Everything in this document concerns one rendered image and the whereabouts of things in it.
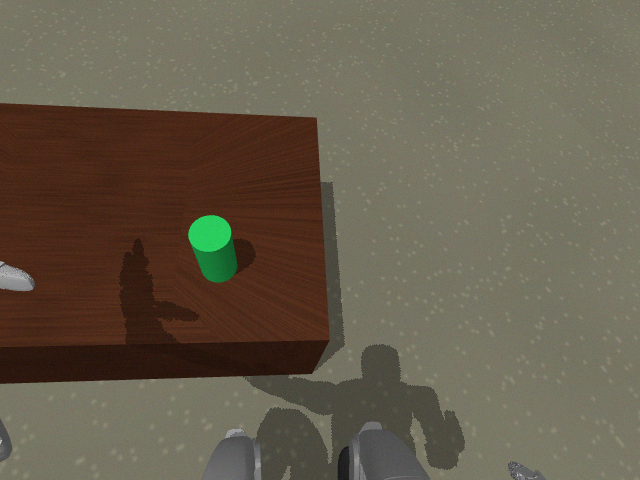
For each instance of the left robot hand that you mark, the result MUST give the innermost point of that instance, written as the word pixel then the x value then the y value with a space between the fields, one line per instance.
pixel 12 278

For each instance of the can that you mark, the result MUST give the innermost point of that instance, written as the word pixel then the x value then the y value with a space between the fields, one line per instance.
pixel 211 239

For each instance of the right robot hand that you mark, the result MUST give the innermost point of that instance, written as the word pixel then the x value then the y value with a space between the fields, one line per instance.
pixel 520 472

